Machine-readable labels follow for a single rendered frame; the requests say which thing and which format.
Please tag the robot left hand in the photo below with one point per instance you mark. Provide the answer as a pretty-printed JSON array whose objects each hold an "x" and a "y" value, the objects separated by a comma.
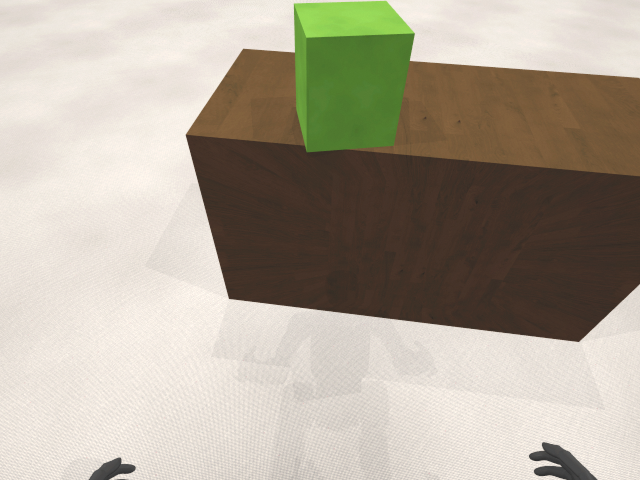
[{"x": 112, "y": 468}]

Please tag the pedestal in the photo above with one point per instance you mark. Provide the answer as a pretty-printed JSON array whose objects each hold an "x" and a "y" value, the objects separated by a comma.
[{"x": 510, "y": 201}]

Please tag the robot right hand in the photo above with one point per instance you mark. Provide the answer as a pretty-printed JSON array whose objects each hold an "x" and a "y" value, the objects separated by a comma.
[{"x": 571, "y": 468}]

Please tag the carton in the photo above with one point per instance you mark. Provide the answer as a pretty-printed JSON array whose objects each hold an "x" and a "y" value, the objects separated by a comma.
[{"x": 351, "y": 65}]

